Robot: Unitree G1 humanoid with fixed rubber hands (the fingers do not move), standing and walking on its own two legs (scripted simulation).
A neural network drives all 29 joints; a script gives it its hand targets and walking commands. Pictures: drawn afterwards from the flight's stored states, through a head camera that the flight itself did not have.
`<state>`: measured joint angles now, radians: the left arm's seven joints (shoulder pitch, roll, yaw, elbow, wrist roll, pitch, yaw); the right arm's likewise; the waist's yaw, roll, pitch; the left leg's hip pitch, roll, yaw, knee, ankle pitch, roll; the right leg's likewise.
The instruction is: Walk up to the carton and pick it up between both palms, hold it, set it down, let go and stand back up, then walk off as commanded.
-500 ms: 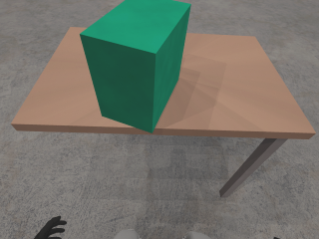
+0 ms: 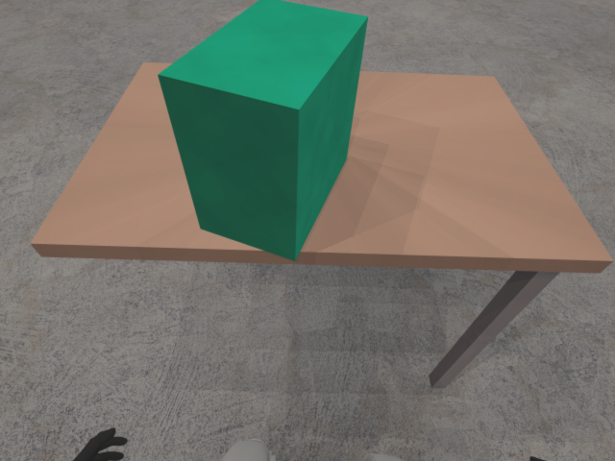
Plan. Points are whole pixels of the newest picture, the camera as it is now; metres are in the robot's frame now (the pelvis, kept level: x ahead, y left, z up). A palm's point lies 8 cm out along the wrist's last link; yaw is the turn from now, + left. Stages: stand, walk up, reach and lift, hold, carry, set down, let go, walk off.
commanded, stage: walk up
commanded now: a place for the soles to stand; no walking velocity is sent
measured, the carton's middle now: (279, 129) +0.56 +0.07 +0.13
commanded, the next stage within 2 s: none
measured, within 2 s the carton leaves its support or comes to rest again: neither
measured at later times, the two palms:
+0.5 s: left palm out of the picture +0.08 +0.40 -0.10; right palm out of the picture +0.10 -0.23 -0.10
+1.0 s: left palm out of the picture +0.13 +0.34 -0.09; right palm out of the picture +0.15 -0.27 -0.10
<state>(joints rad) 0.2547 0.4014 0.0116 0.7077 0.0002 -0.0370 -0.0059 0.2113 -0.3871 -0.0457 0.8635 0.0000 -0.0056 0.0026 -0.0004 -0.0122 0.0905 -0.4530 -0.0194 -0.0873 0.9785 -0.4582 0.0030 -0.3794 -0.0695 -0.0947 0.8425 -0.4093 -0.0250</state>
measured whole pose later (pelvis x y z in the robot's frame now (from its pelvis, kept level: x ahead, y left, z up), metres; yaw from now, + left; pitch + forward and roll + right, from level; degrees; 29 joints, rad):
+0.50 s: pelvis +0.02 +0.08 -0.01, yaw +4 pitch -5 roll -2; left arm 0.30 0.46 0.01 0.73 0.00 0.01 0.01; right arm 0.28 -0.37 -0.06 0.86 0.00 -0.04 0.00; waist 0.00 -0.01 0.09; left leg -0.47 -0.04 -0.07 0.92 -0.36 0.03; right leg -0.45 -0.04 -0.05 1.03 -0.53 -0.02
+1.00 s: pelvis +0.05 +0.04 +0.00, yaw +3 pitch -2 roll +1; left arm 0.28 0.38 0.01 0.74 0.00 -0.02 0.01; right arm 0.22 -0.37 -0.05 0.86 0.00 -0.05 -0.01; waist 0.00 -0.01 0.05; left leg -0.42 -0.01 -0.07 0.86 -0.42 -0.02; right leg -0.42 -0.02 -0.05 0.88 -0.43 -0.03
